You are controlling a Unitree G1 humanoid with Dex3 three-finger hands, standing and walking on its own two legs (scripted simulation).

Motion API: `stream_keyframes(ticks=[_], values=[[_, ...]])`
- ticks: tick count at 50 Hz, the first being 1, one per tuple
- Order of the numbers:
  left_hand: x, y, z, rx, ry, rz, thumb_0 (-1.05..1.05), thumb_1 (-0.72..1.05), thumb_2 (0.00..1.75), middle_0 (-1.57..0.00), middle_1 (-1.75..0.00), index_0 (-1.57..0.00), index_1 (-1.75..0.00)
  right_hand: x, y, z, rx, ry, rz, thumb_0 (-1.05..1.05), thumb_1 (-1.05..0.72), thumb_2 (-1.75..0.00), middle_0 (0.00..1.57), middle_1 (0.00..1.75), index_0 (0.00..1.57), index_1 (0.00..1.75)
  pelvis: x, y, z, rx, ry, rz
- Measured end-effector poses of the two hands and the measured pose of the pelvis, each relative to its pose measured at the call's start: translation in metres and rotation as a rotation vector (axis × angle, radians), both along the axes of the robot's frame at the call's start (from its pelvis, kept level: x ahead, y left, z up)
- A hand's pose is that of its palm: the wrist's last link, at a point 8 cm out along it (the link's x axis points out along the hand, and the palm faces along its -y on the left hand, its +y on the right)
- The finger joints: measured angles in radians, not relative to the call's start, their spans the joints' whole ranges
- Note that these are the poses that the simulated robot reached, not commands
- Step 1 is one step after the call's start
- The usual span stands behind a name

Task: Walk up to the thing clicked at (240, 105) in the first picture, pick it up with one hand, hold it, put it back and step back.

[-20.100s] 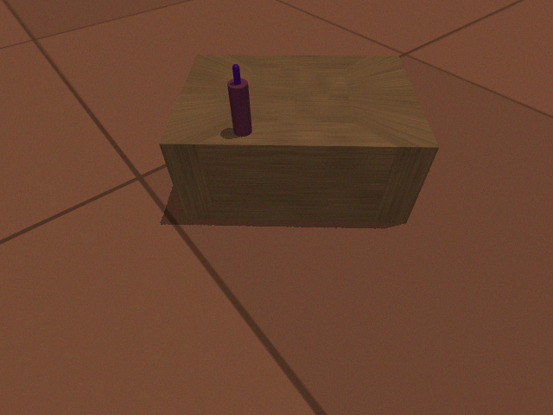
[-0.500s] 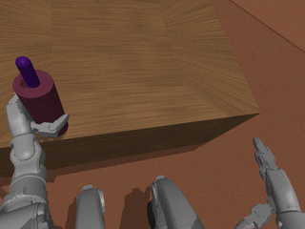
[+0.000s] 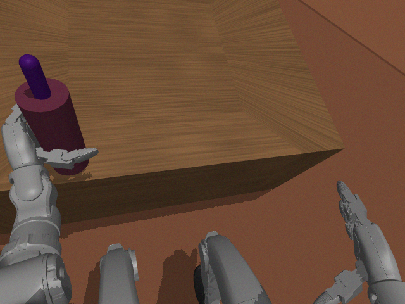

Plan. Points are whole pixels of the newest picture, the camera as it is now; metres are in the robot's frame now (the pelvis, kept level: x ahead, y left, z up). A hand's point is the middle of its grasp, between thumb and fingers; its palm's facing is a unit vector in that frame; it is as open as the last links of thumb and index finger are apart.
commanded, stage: open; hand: left
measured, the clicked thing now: (54, 121) +0.47 +0.20 -0.01
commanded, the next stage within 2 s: withdraw in 0.08 s
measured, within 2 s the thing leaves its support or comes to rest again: rests again in 0.40 s
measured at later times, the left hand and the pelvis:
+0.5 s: hand (23, 123) +0.46 +0.24 +0.01, palm faces +0.28 -0.96 -0.03, open 17.5 cm; pelvis +0.01 +0.00 +0.02, yaw +0 degrees
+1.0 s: hand out of the picture +0.44 +0.33 +0.12, palm faces +0.39 -0.85 -0.35, open 16.7 cm; pelvis +0.03 +0.00 +0.10, yaw +1 degrees
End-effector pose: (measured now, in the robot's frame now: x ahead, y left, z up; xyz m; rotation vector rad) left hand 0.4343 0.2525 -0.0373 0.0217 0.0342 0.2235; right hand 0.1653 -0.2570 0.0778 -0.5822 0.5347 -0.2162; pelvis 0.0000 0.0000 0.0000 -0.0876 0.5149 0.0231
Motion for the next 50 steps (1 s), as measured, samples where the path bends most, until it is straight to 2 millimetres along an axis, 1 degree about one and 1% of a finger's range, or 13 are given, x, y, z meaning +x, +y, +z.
stream_keyframes(ticks=[5,11,16,19,22,26,32,34,36,38,43,47,50], values=[[0.005,0.000,0.004,-0.005,0.002,0.003,-0.01,-0.48,0.35,-0.57,-0.51,-0.58,-0.50,-0.004,0.001,0.000,0.013,-0.003,-0.011,-0.01,0.52,-0.05,0.06,0.05,0.06,0.06,-0.001,0.001,0.001,-0.001,0.000,-0.003],[0.004,0.000,0.003,-0.005,0.006,0.010,-0.01,-0.54,0.17,-0.38,-0.29,-0.40,-0.29,-0.007,-0.002,-0.002,0.017,0.011,-0.026,-0.01,0.52,-0.05,0.06,0.05,0.06,0.06,0.001,0.001,0.002,0.002,0.005,-0.008],[0.002,0.004,0.002,0.000,0.003,0.006,-0.01,-0.58,0.08,-0.23,-0.17,-0.24,-0.16,-0.003,0.000,-0.001,0.020,0.008,-0.018,-0.01,0.53,-0.05,0.06,0.05,0.06,0.06,0.002,0.000,0.003,0.005,0.004,-0.010],[0.000,0.012,0.009,0.002,-0.010,0.017,-0.01,-0.59,0.06,-0.16,-0.12,-0.17,-0.11,-0.001,0.001,0.004,0.020,0.000,-0.014,-0.01,0.53,-0.05,0.07,0.05,0.06,0.06,0.004,0.000,0.005,0.006,-0.003,-0.011],[-0.004,0.024,0.024,0.006,-0.032,0.043,-0.01,-0.59,0.05,-0.12,-0.09,-0.13,-0.08,0.000,0.000,0.012,0.020,-0.005,-0.019,-0.01,0.53,-0.05,0.07,0.05,0.06,0.06,0.005,-0.001,0.010,0.007,-0.017,-0.009],[-0.007,0.041,0.055,0.016,-0.055,0.059,-0.02,-0.59,0.03,-0.08,-0.06,-0.09,-0.05,0.000,-0.001,0.018,0.040,0.000,-0.038,-0.01,0.52,-0.05,0.06,0.05,0.06,0.06,0.008,-0.001,0.022,0.008,-0.043,-0.001],[-0.006,0.064,0.104,0.033,-0.042,0.057,-0.02,-0.60,0.01,-0.06,-0.03,-0.08,-0.02,-0.001,0.004,0.017,0.111,0.023,-0.054,-0.01,0.52,-0.05,0.06,0.05,0.06,0.06,0.011,0.000,0.043,0.012,-0.085,0.003],[-0.006,0.070,0.117,0.028,-0.038,0.061,-0.02,-0.60,0.01,-0.06,-0.02,-0.08,-0.02,-0.002,0.007,0.016,0.137,0.030,-0.056,-0.01,0.52,-0.05,0.06,0.05,0.06,0.06,0.012,0.001,0.049,0.014,-0.097,0.004],[-0.006,0.073,0.125,0.054,0.001,0.052,-0.01,-0.60,0.01,-0.06,-0.02,-0.07,-0.01,-0.003,0.010,0.014,0.164,0.042,-0.058,-0.01,0.53,-0.05,0.06,0.05,0.06,0.06,0.012,0.001,0.055,0.018,-0.109,0.003],[-0.008,0.077,0.128,0.102,0.092,0.054,-0.01,-0.59,0.02,-0.06,-0.02,-0.07,-0.02,-0.004,0.014,0.015,0.194,0.060,-0.062,-0.01,0.53,-0.05,0.06,0.05,0.06,0.06,0.013,0.002,0.063,0.023,-0.123,0.000],[-0.018,0.092,0.144,0.177,0.237,0.127,-0.01,-0.52,0.05,-0.06,-0.04,-0.07,-0.04,-0.007,0.019,0.021,0.244,0.111,-0.073,-0.01,0.48,-0.07,0.07,0.06,0.06,0.06,0.019,0.003,0.083,0.033,-0.156,-0.008],[-0.026,0.108,0.168,0.226,0.268,0.208,-0.01,-0.43,0.10,-0.07,-0.06,-0.07,-0.06,-0.004,0.019,0.018,0.263,0.154,-0.093,-0.01,0.36,-0.15,0.09,0.10,0.09,0.10,0.024,0.002,0.095,0.039,-0.184,-0.007],[-0.032,0.113,0.182,0.251,0.289,0.236,-0.01,-0.39,0.13,-0.07,-0.07,-0.07,-0.08,0.009,0.028,0.016,0.294,0.155,-0.067,-0.01,0.21,-0.27,0.11,0.13,0.10,0.14,0.027,0.001,0.102,0.042,-0.202,-0.006]])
